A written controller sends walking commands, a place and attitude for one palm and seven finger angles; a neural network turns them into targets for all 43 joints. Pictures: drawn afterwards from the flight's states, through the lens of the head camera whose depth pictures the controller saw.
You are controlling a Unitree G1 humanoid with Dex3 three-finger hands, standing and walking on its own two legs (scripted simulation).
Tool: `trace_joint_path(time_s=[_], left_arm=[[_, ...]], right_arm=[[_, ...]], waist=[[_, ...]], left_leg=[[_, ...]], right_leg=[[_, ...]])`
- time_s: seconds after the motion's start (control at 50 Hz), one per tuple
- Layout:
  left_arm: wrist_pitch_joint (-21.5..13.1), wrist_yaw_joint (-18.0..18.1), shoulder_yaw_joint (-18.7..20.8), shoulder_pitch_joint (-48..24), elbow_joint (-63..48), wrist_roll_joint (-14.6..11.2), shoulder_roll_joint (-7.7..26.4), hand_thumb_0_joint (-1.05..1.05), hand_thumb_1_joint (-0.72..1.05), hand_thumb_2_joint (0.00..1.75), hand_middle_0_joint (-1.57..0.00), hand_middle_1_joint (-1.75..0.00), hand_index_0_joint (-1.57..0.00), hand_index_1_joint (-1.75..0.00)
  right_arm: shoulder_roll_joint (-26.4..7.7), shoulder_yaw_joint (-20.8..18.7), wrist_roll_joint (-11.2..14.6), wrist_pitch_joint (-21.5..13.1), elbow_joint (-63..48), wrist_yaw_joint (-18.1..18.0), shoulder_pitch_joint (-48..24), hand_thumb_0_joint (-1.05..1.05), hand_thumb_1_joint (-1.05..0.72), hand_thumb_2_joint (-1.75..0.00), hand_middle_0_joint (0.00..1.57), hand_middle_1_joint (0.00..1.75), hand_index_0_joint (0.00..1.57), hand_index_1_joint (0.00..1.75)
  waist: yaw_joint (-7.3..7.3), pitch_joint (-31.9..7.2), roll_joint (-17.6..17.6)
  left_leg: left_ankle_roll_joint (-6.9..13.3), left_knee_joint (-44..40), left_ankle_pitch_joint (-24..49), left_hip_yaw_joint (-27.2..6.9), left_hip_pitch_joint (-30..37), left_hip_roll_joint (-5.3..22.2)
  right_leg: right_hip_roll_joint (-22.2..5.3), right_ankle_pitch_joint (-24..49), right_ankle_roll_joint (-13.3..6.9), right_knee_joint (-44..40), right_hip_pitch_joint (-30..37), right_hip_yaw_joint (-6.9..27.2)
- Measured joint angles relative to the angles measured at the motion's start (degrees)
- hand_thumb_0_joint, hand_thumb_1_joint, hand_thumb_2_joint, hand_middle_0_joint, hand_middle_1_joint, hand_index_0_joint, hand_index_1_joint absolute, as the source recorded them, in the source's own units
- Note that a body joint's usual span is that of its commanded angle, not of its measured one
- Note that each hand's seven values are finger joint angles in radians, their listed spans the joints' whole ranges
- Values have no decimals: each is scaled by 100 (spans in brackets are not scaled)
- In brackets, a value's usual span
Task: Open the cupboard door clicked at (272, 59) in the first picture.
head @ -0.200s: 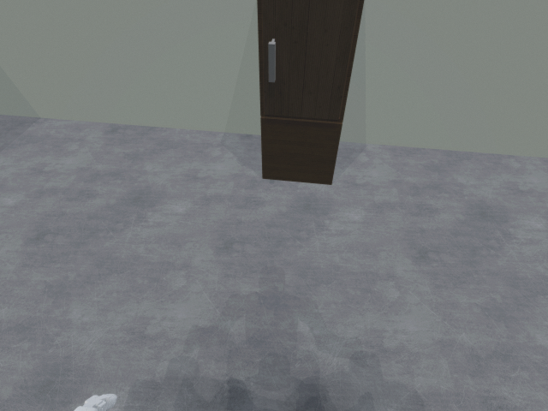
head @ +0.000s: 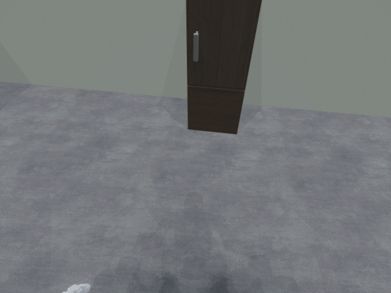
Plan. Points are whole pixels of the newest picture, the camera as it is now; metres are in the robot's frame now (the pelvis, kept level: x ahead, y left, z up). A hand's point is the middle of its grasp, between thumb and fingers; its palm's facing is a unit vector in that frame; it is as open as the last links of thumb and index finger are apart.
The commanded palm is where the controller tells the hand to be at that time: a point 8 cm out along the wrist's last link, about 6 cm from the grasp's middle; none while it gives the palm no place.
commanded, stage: stand and wait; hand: left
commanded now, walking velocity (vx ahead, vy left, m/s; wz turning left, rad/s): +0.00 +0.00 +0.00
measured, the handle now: (196, 46) +1.39 +0.08 -0.08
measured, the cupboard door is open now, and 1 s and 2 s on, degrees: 0 0 0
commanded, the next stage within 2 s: look at it before walking up in 0.62 s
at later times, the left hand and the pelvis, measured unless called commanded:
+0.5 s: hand out of the picture +0.05 +0.25 -0.15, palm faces -0.02 -0.94 -0.33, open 7.4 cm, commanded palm none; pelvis -0.01 +0.00 +0.00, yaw +0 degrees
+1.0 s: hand out of the picture +0.06 +0.25 -0.15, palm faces -0.03 -0.95 -0.32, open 7.4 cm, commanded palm none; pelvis -0.01 +0.00 +0.01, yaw +0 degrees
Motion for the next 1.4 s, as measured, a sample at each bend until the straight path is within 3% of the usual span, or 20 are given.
trace_joint_path(time_s=[0.5, 1.4], left_arm=[[9, -1, 65, 186, 571, -1, 89, 1, 90, 90, -20, -30, -20, -30], [-22, 34, 47, 64, 564, 12, 58, 1, 90, 90, -20, -30, -20, -30]], right_arm=[[-85, -24, 42, 12, 656, 2, 238, 1, -91, -90, 20, 30, 21, 30], [-49, 9, 44, -4, 675, -6, -13, 1, -91, -90, 20, 30, 21, 30]], waist=[[1, 137, 4], [23, 132, -12]], left_leg=[[-16, -347, 306, -22, 69, 30], [-14, -563, 278, 25, 224, 41]], right_leg=[[28, 332, -5, -402, 97, -22], [35, 323, 15, -624, 238, 24]])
